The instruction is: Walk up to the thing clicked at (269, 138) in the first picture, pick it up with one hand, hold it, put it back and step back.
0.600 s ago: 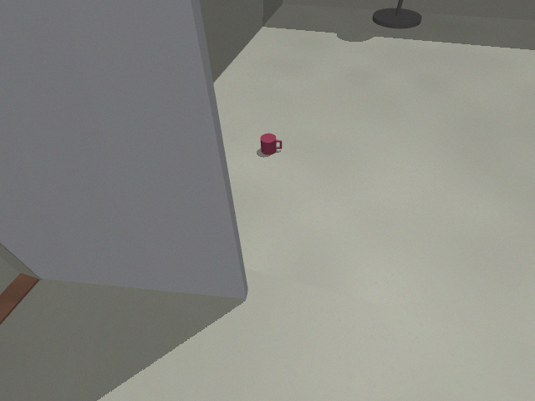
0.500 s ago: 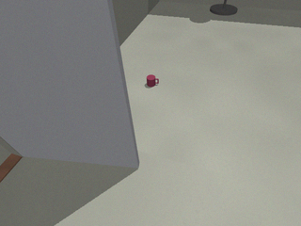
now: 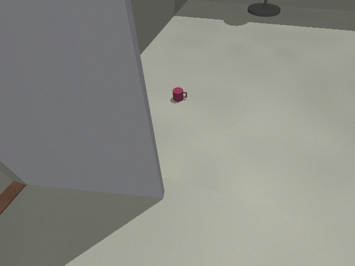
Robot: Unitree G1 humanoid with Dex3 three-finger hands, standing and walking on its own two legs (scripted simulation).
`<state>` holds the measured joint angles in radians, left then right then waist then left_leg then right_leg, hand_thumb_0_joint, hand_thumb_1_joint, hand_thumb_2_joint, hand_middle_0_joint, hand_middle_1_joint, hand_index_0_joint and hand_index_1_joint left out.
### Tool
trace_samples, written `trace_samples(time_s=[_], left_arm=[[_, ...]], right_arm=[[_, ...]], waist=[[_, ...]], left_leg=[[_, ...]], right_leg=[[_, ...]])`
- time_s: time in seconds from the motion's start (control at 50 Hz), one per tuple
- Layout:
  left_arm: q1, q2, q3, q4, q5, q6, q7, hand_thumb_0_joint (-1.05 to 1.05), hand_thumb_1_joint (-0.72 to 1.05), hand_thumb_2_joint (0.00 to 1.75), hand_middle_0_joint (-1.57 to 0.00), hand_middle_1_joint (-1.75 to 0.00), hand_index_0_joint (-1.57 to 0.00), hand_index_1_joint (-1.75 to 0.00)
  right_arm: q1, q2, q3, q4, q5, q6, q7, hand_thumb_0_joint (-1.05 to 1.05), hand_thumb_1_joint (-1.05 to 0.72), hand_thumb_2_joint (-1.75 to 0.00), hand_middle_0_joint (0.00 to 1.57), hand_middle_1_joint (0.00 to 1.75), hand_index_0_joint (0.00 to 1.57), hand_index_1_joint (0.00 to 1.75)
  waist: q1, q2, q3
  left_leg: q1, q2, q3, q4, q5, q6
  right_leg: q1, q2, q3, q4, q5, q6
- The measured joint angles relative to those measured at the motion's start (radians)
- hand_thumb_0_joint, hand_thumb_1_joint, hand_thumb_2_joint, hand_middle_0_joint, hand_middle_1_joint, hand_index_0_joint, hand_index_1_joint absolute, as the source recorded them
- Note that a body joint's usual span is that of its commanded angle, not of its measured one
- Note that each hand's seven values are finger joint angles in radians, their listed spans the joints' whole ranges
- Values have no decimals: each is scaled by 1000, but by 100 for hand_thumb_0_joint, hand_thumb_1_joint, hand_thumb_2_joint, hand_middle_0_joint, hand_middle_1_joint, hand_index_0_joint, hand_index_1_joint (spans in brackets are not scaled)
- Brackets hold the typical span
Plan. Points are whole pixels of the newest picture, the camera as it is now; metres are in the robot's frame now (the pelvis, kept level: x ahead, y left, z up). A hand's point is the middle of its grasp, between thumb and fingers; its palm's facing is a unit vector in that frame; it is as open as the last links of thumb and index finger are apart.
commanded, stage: stand
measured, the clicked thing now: (179, 94) +1.61 +0.04 -0.74
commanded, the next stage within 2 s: walk up in 0.52 s
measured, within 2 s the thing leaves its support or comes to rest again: neither
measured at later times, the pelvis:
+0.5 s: pelvis +0.01 +0.00 +0.00, yaw +0 degrees
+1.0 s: pelvis -0.01 +0.09 +0.00, yaw -26 degrees
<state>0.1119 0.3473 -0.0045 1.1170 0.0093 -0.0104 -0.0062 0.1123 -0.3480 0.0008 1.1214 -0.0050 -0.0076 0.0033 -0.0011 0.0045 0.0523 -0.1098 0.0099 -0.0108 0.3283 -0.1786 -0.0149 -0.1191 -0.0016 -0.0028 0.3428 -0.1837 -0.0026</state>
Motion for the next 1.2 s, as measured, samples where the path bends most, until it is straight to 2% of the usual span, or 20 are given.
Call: trace_samples(time_s=[0.52, 0.58, 0.62, 0.66, 0.7, 0.76, 0.78, 0.8, 0.84, 0.88, 0.92, 0.96, 1.02, 1.1, 1.2], left_arm=[[0, 1, 1, 1, 0, 0, 2, 1, 91, 90, -20, -30, -21, -30], [44, -3, 19, -73, 16, 12, -2, 1, 91, 90, -21, -30, -21, -30], [76, -9, 28, -111, 28, 14, -3, 1, 91, 90, -21, -30, -21, -30], [101, -6, 36, -144, 39, 17, -2, 1, 91, 90, -21, -30, -21, -30], [120, 4, 45, -179, 44, 21, 2, 1, 91, 90, -21, -30, -21, -30], [137, 27, 56, -231, 44, 28, 7, 1, 91, 90, -21, -30, -21, -30], [139, 37, 59, -245, 42, 33, 6, 1, 91, 90, -21, -30, -21, -30], [131, 48, 62, -253, 38, 41, 8, 1, 91, 90, -21, -30, -21, -30], [115, 61, 68, -264, 36, 55, 17, 1, 91, 90, -21, -30, -21, -30], [121, 64, 68, -280, 34, 59, 15, 1, 91, 90, -20, -30, -21, -30], [130, 75, 73, -294, 28, 59, -1, 1, 91, 90, -20, -30, -21, -30], [136, 91, 79, -308, 21, 61, -21, 1, 91, 90, -20, -30, -21, -30], [136, 107, 82, -327, 14, 63, -39, 1, 91, 90, -20, -30, -21, -30], [119, 107, 79, -336, 11, 65, -46, 1, 91, 90, -20, -30, -20, -30], [89, 87, 70, -353, 12, 55, -44, 1, 91, 90, -20, -30, -20, -30]], right_arm=[[1, -3, 1, -4, 1, 0, -3, 0, -90, -90, 20, 30, 20, 30], [-33, -24, -37, -56, -8, 20, 16, 1, -90, -90, 21, 30, 21, 30], [-68, -49, -58, -104, -6, 23, 19, 1, -90, -90, 21, 30, 21, 30], [-97, -62, -74, -147, -6, 24, 21, 1, -90, -90, 21, 30, 21, 30], [-112, -68, -84, -184, -4, 23, 24, 0, -90, -90, 20, 30, 20, 30], [-105, -72, -93, -228, -8, 25, 25, 0, -90, -90, 20, 30, 20, 30], [-96, -71, -95, -239, -11, 22, 24, 0, -90, -90, 20, 30, 20, 30], [-83, -65, -99, -247, -18, 18, 20, 0, -90, -90, 20, 30, 20, 30], [-49, -49, -100, -260, -27, 24, 15, 0, -90, -90, 20, 30, 20, 30], [-13, -39, -99, -265, -30, 38, 17, 0, -90, -90, 20, 30, 20, 30], [21, -28, -98, -270, -31, 44, 18, 0, -90, -90, 20, 30, 20, 30], [55, -24, -93, -279, -25, 37, 18, 1, -90, -90, 20, 30, 20, 30], [96, -30, -86, -299, -17, 20, 23, 1, -90, -90, 20, 30, 20, 30], [150, -46, -86, -337, -9, 3, 31, 1, -90, -90, 21, 30, 21, 30], [200, -68, -91, -363, -18, 13, 35, 1, -90, -90, 21, 31, 21, 30]], waist=[[1, 1, -1], [19, 19, 16], [28, 38, 38], [34, 35, 57], [37, 20, 73], [39, -4, 82], [34, -13, 83], [29, -31, 91], [24, -48, 102], [7, -31, 90], [-8, -21, 72], [-20, -22, 58], [-31, -27, 55], [-52, -15, 63], [-83, 13, 65]], left_leg=[[12, 1, -3, -9, -6, -1], [-41, 14, 33, 94, -61, 7], [-85, -3, 1, 192, -164, 13], [-135, -41, -38, 296, -285, 15], [-172, -63, -60, 350, -323, 16], [-177, -64, -78, 305, -267, 22], [-159, -61, -75, 244, -197, 26], [-148, -67, -57, 218, -100, 32], [-130, -62, -23, 224, -103, 48], [-103, -30, -4, 205, -113, 60], [-71, -4, 20, 157, -99, 62], [-53, 8, 49, 119, -85, 62], [-40, 12, 100, 95, -81, 64], [-46, 27, 167, 127, -111, 65], [-72, 63, 239, 208, -171, 49]], right_leg=[[15, 1, -3, -13, -5, -1], [-49, 23, 51, 64, -25, -4], [-96, 43, 103, 110, -31, 1], [-134, 51, 158, 129, -22, 9], [-160, 54, 208, 129, -6, 22], [-201, 64, 270, 141, 7, 49], [-218, 68, 287, 166, -1, 57], [-237, 66, 294, 214, -16, 47], [-289, 80, 250, 383, -175, 37], [-335, 87, 152, 548, -260, 34], [-358, 78, 95, 663, -245, 28], [-360, 56, 76, 708, -192, 23], [-326, 12, 71, 628, -142, 24], [-281, -21, 50, 505, -151, 21], [-214, -18, -5, 354, -190, -11]])
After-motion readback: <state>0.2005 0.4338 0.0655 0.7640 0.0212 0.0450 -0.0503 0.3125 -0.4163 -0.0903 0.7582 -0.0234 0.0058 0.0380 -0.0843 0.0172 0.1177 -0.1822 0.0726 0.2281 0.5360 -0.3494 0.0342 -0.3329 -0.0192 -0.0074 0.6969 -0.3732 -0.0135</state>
